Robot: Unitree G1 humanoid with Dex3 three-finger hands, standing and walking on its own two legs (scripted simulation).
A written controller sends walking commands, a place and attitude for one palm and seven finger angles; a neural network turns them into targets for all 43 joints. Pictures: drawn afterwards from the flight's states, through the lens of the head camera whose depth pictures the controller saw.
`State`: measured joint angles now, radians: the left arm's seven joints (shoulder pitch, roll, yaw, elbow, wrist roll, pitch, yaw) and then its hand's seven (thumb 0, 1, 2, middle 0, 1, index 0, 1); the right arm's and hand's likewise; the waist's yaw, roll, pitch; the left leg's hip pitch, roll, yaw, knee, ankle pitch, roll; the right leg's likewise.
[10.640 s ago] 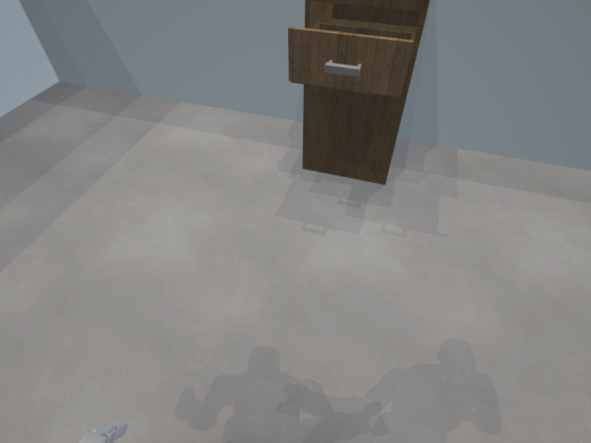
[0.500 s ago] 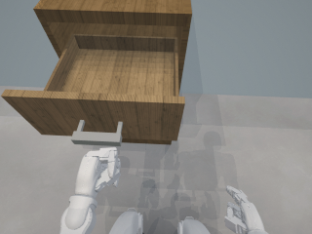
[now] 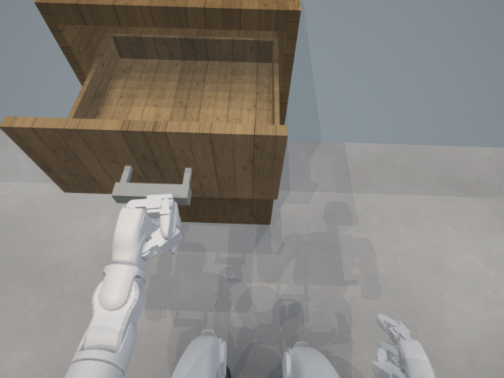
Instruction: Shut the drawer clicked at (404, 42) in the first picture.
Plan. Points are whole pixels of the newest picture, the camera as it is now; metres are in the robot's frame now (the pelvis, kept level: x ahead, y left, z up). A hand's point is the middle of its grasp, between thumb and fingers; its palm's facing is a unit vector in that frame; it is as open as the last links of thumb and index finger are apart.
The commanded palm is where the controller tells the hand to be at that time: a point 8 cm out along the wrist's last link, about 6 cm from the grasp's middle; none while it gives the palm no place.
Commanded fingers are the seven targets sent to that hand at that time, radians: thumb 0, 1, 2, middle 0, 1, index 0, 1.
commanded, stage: push the drawer shut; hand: left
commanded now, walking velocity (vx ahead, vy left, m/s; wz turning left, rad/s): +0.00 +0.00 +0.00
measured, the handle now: (155, 183) +0.41 +0.17 +0.05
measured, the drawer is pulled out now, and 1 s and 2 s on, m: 0.24 0.11 0.00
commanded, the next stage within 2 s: none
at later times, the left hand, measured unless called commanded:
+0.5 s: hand (184, 194) +0.39 +0.12 +0.04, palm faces -0.03 -1.00 -0.03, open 3.4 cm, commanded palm +0.38 +0.17 +0.05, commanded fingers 0.00 0.90 0.90 -1.40 -1.60 -1.40 -1.60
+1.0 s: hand (190, 155) +0.47 +0.12 +0.04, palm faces -0.01 -1.00 -0.03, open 3.3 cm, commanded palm +0.45 +0.17 +0.05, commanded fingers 0.00 0.90 0.90 -1.40 -1.60 -1.40 -1.60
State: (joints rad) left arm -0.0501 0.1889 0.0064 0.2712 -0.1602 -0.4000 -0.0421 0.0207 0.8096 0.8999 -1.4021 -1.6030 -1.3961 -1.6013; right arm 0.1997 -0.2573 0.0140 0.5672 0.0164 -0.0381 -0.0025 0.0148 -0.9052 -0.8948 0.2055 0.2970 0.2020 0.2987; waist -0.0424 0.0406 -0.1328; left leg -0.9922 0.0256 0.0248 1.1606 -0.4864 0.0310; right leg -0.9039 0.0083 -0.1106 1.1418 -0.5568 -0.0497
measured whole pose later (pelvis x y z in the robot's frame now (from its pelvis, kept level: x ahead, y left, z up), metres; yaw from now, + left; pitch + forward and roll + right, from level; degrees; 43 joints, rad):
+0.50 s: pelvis +0.00 +0.01 +0.01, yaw -1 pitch +19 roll -2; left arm -0.32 0.17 0.05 0.56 -0.12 -0.43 0.02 0.05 0.84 0.90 -1.40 -1.60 -1.40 -1.60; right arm 0.25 -0.25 0.01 0.60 0.00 0.01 0.02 0.01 -0.91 -0.89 0.21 0.30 0.20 0.30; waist -0.07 0.04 -0.13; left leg -0.98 0.02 0.06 1.13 -0.47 0.05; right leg -0.91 0.00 -0.08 1.11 -0.53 -0.03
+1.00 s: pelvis -0.01 +0.01 +0.00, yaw -2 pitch +22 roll -2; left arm -0.70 0.25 0.21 0.97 -0.08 -0.49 0.00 0.04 0.80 0.88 -1.40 -1.60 -1.40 -1.60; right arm 0.31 -0.26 0.01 0.64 -0.01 0.03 0.03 0.01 -0.91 -0.89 0.21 0.30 0.20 0.30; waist -0.13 0.04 -0.13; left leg -1.07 0.03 0.06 1.15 -0.47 0.05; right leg -0.99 0.01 -0.08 1.13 -0.52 -0.03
